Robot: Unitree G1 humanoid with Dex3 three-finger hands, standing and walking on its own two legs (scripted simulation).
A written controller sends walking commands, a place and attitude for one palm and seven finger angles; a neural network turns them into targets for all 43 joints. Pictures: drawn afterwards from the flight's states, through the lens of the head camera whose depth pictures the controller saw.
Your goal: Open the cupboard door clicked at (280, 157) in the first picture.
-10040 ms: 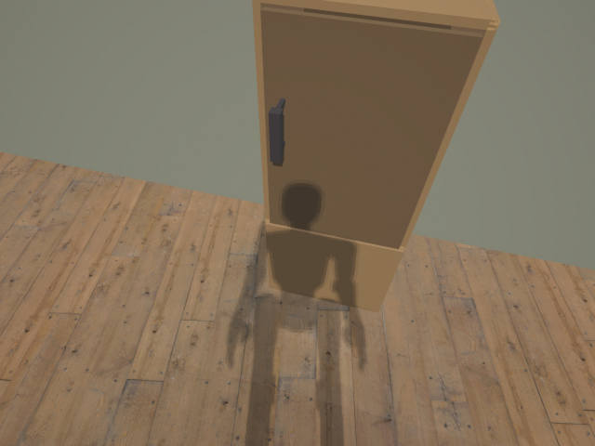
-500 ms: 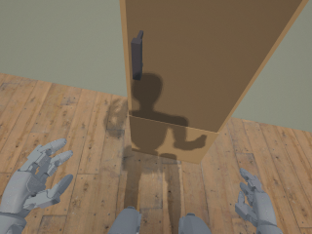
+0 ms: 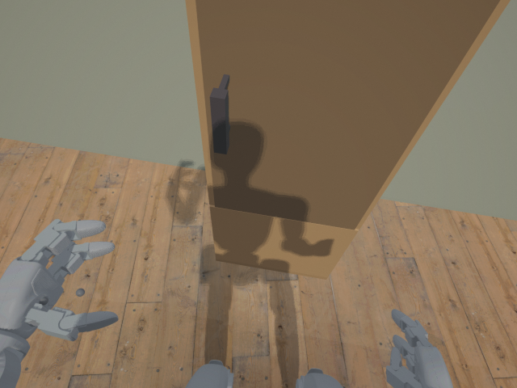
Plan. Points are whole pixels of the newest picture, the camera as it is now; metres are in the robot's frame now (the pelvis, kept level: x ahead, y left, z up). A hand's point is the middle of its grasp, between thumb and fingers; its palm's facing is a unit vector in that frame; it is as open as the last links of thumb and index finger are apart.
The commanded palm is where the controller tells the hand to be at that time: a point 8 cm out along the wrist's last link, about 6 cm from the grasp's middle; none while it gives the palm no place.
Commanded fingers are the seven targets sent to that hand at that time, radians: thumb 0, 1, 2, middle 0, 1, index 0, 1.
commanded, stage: raise the hand with hooked fingers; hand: left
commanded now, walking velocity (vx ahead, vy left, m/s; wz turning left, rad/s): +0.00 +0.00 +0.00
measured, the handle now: (223, 115) +0.55 +0.11 +0.09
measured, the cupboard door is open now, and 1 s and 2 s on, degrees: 0 0 0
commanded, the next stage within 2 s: move the hooked fingers beside the handle in 1.10 s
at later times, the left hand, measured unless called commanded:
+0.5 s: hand (76, 241) +0.27 +0.26 +0.10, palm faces -0.06 -1.00 -0.04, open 13.9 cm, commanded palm +0.25 +0.31 +0.11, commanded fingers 0.00 -0.50 0.30 -0.30 -1.20 -0.30 -1.20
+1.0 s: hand (89, 224) +0.30 +0.25 +0.11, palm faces -0.06 -1.00 -0.03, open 14.0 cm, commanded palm +0.27 +0.30 +0.11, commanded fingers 0.00 -0.50 0.30 -0.30 -1.20 -0.30 -1.20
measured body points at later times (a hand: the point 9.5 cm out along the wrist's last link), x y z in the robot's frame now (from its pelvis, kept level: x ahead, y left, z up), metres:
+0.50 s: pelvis +0.00 -0.01 +0.02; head +0.05 +0.01 +0.47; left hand +0.27 +0.31 +0.10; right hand +0.17 -0.25 -0.05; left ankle +0.00 +0.10 -0.66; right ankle +0.02 -0.15 -0.66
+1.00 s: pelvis +0.01 -0.02 +0.03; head +0.05 -0.01 +0.48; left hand +0.29 +0.30 +0.11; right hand +0.15 -0.27 -0.04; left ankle +0.00 +0.10 -0.66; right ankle +0.02 -0.15 -0.66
